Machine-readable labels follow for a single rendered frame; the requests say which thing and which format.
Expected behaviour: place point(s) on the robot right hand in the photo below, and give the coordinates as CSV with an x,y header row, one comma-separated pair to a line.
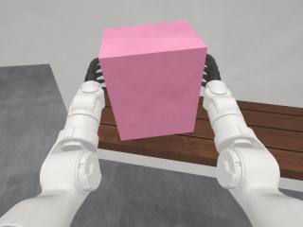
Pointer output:
x,y
212,70

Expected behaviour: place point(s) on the right robot forearm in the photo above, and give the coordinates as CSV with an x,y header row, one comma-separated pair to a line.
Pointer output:
x,y
226,119

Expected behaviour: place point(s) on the table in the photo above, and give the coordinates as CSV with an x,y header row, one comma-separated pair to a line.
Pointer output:
x,y
279,128

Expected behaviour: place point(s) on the robot left upper arm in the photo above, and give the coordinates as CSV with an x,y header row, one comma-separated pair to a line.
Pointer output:
x,y
67,178

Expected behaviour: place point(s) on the robot left hand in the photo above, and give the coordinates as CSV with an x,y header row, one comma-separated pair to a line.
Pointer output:
x,y
92,75

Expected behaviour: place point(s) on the carton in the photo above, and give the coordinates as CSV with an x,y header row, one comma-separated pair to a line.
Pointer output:
x,y
153,75

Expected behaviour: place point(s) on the robot right upper arm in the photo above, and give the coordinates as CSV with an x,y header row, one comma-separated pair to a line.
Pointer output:
x,y
252,176

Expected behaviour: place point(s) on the left robot forearm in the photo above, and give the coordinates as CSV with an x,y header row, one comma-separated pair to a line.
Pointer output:
x,y
82,122

